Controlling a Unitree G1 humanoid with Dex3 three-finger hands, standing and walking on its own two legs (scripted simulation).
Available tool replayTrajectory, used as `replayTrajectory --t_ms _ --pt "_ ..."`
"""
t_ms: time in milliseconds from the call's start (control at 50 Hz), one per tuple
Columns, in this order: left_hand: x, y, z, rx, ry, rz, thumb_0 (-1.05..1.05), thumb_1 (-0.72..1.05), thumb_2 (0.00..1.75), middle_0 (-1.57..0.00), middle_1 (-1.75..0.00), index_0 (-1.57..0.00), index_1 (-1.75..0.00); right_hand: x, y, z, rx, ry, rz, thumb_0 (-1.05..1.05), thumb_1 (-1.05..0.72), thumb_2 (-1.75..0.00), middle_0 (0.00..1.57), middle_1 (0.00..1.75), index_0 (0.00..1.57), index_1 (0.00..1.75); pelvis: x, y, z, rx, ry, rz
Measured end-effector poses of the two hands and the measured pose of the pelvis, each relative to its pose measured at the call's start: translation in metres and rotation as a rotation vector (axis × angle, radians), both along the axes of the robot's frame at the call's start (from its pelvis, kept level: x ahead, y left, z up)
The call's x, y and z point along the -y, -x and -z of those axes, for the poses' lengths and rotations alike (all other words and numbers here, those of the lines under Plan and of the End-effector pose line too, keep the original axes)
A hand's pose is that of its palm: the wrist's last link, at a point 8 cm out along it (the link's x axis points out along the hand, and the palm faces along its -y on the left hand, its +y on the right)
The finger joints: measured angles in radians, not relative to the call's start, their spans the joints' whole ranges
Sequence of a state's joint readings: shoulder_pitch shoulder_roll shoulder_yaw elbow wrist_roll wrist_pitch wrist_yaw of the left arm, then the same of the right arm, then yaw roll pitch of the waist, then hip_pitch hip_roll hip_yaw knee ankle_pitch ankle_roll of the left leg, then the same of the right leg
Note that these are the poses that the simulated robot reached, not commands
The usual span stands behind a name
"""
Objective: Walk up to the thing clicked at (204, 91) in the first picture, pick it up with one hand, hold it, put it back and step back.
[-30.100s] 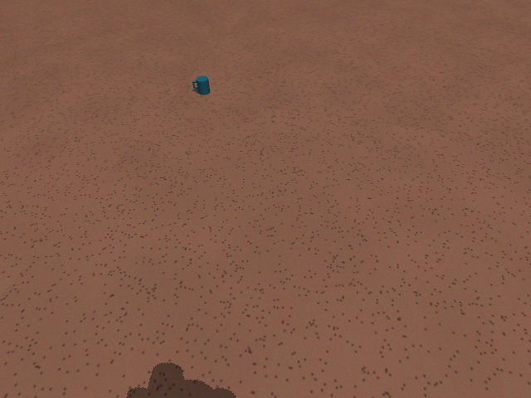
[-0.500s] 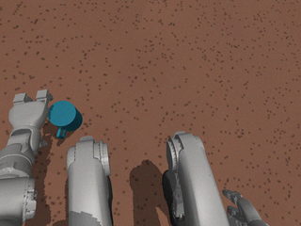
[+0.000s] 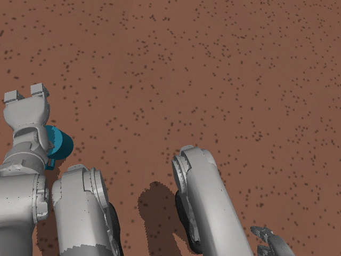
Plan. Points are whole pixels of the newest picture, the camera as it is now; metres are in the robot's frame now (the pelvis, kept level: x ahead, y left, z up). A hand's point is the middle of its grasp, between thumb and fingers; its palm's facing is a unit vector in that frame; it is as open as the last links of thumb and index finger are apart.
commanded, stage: close in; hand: left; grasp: from above
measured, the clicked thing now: (51, 149) +0.41 +0.29 -0.28
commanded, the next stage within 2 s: rest palm in 0.06 s
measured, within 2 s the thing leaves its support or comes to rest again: neither
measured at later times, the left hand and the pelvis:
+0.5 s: hand (49, 148) +0.40 +0.28 -0.23, palm faces -0.39 -0.11 -0.92, open 14.2 cm; pelvis +0.00 +0.01 -0.02, yaw -1 degrees
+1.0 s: hand (50, 145) +0.41 +0.28 -0.25, palm faces -0.45 -0.19 -0.87, open 14.2 cm; pelvis +0.00 +0.01 -0.03, yaw -4 degrees
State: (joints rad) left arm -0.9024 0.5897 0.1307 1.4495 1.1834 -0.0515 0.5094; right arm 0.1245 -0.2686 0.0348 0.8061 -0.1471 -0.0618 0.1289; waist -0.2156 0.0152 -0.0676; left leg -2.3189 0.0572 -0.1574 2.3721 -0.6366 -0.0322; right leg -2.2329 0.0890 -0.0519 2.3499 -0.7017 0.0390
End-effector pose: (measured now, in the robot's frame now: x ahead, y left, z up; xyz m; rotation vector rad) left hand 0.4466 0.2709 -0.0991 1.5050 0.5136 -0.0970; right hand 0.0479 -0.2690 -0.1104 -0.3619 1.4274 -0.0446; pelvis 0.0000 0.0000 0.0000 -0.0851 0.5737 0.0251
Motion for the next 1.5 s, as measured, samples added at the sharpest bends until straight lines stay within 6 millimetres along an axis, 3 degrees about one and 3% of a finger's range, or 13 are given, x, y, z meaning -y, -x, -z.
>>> replayTrajectory --t_ms 140,280,420,560,740,880,1000,1200,1360,1500 --pt "-0.040 0.033 0.005 -0.154 0.010 -0.056 0.00 -0.57 1.02 -0.08 -1.02 -0.07 -1.02 -0.012 -0.004 0.004 -0.017 -0.045 -0.019 0.01 -0.92 -0.89 0.20 0.30 0.20 0.30 0.000 0.001 -0.004 0.015 -0.001 -0.008" --pt "-0.037 0.049 0.034 -0.160 0.108 0.091 0.00 -0.54 0.98 -0.08 -1.04 -0.08 -1.02 -0.010 -0.021 -0.005 -0.006 0.011 -0.106 0.01 -0.91 -0.89 0.20 0.30 0.21 0.30 -0.004 0.002 0.003 0.037 0.025 -0.011" --pt "-0.019 0.048 0.063 -0.041 0.123 0.173 0.00 -0.52 0.97 -0.08 -1.02 -0.07 -1.01 -0.001 -0.040 -0.015 0.051 0.099 -0.160 0.01 -0.91 -0.89 0.20 0.30 0.20 0.30 -0.008 0.002 0.017 0.065 0.047 -0.007" --pt "-0.013 0.039 0.077 0.010 0.059 0.117 0.00 -0.52 0.98 -0.08 -0.99 -0.07 -0.98 0.000 -0.042 -0.007 0.057 0.079 -0.180 0.01 -0.90 -0.89 0.20 0.30 0.20 0.30 -0.009 0.002 0.026 0.060 0.050 -0.002" --pt "-0.022 0.016 0.073 -0.040 0.023 -0.003 0.00 -0.54 0.98 -0.08 -0.98 -0.07 -0.98 -0.015 -0.018 0.015 -0.002 -0.050 -0.181 0.01 -0.90 -0.89 0.20 0.30 0.20 0.30 -0.008 -0.003 0.030 0.052 0.047 0.018" --pt "-0.022 0.023 0.083 -0.108 0.082 -0.023 0.00 -0.53 0.96 -0.08 -1.01 -0.07 -1.00 -0.027 0.005 0.017 -0.056 -0.098 -0.153 0.01 -0.91 -0.90 0.20 0.30 0.20 0.30 -0.006 -0.005 0.029 0.066 0.047 0.026" --pt "-0.019 0.029 0.089 -0.083 0.130 0.038 0.00 -0.51 0.96 -0.08 -1.01 -0.08 -1.00 -0.021 0.014 0.007 -0.073 -0.067 -0.164 0.01 -0.90 -0.89 0.20 0.30 0.20 0.30 -0.006 -0.003 0.032 0.090 0.059 0.032" --pt "-0.018 0.034 0.092 -0.019 0.084 0.102 0.00 -0.50 0.98 -0.08 -0.98 -0.08 -0.98 -0.007 -0.002 -0.007 -0.027 0.016 -0.213 0.01 -0.90 -0.89 0.20 0.30 0.20 0.30 -0.011 -0.002 0.035 0.095 0.078 0.036" --pt "-0.019 0.031 0.094 -0.044 0.056 0.065 0.00 -0.55 0.98 -0.08 -0.97 -0.07 -0.97 -0.013 -0.019 -0.006 0.016 -0.022 -0.268 0.01 -0.90 -0.89 0.20 0.30 0.20 0.30 -0.013 -0.002 0.033 0.092 0.083 0.035" --pt "-0.023 0.028 0.094 -0.057 0.074 0.014 -0.02 -0.58 0.97 -0.08 -0.99 -0.08 -0.98 -0.021 -0.017 -0.001 0.024 -0.068 -0.283 0.01 -0.90 -0.90 0.20 0.30 0.20 0.30 -0.011 -0.002 0.033 0.103 0.080 0.036"
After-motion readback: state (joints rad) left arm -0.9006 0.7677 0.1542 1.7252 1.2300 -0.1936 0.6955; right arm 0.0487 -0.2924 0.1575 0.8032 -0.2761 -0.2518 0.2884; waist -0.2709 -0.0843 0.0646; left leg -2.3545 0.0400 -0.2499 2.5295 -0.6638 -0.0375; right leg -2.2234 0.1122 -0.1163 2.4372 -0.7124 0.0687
